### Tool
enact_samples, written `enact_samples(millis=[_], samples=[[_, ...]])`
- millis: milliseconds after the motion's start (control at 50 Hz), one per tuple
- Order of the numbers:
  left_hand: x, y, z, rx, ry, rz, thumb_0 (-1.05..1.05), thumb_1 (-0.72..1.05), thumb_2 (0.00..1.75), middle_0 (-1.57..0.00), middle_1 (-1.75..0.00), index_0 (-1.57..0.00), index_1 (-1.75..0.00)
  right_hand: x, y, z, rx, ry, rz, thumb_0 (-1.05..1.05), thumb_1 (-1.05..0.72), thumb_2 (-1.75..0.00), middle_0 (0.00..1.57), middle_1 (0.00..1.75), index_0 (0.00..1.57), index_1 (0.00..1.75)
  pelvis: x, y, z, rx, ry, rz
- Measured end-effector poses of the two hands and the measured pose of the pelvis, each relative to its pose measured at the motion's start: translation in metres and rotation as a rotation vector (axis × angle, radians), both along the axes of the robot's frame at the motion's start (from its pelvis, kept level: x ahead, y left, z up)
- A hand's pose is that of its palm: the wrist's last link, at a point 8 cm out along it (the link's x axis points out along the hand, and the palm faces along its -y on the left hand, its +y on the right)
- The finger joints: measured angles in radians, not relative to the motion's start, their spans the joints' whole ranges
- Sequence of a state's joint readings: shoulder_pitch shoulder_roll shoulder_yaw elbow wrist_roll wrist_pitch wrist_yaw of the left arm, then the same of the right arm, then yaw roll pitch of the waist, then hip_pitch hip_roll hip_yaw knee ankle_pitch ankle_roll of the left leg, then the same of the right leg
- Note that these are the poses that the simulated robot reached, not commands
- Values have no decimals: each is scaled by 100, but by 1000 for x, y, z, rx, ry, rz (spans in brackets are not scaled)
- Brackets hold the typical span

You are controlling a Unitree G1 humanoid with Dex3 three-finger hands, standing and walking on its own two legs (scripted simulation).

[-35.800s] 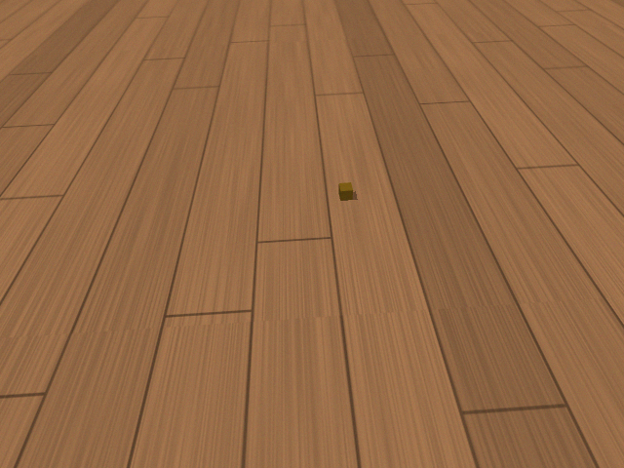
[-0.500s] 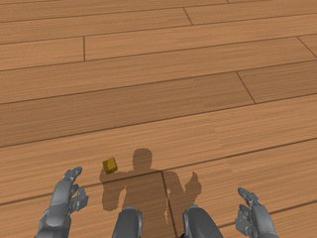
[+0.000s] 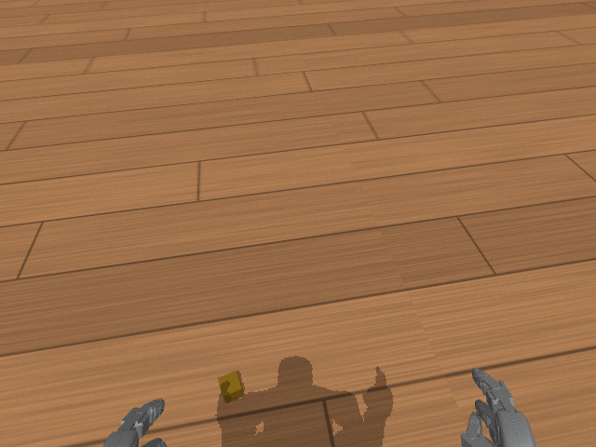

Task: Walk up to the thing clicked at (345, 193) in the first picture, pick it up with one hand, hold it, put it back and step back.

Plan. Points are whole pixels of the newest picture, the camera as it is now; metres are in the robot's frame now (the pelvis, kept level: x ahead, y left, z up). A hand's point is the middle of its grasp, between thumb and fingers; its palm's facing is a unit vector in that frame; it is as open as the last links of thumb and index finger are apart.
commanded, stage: home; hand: left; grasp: from above
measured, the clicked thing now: (231, 386) +0.49 +0.24 -0.69
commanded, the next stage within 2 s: stand in 1.88 s
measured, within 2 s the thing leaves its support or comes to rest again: neither
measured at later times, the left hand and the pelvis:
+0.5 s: hand out of the picture +0.16 +0.18 -0.05, palm faces +0.05 -0.98 -0.20, open 7.4 cm; pelvis +0.00 +0.00 +0.00, yaw +0 degrees
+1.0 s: hand out of the picture +0.16 +0.18 -0.04, palm faces +0.05 -0.98 -0.20, open 7.4 cm; pelvis +0.00 +0.00 +0.00, yaw +0 degrees
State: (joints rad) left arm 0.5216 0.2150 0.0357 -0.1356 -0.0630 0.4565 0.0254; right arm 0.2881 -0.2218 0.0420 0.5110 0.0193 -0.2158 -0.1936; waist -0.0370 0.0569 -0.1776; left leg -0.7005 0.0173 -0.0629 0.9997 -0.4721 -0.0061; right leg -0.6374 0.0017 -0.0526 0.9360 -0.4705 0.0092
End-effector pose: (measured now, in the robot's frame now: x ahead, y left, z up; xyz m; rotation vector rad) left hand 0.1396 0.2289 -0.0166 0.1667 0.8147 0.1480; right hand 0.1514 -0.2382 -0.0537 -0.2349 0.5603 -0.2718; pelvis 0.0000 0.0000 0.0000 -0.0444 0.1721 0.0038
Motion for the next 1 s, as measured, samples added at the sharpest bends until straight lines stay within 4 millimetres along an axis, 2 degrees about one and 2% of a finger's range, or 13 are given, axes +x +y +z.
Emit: enact_samples(millis=[160,580,1000], samples=[[-1,0,-4,-10,3,2,1,90,89,-20,-30,-20,-30,8,2,5,-12,-27,35,1,-91,-90,20,30,20,30,-2,-1,0,1,-11,5],[4,0,-2,-1,-5,-22,1,90,89,-20,-30,-20,-29,-17,0,-8,-4,40,-3,1,-90,-90,20,30,20,30,-3,1,0,1,-14,-6],[4,2,-1,-1,-8,-23,1,90,89,-20,-30,-20,-29,-7,1,-4,-10,17,8,1,-90,-90,20,30,20,30,-2,2,-1,-1,-11,-5]])
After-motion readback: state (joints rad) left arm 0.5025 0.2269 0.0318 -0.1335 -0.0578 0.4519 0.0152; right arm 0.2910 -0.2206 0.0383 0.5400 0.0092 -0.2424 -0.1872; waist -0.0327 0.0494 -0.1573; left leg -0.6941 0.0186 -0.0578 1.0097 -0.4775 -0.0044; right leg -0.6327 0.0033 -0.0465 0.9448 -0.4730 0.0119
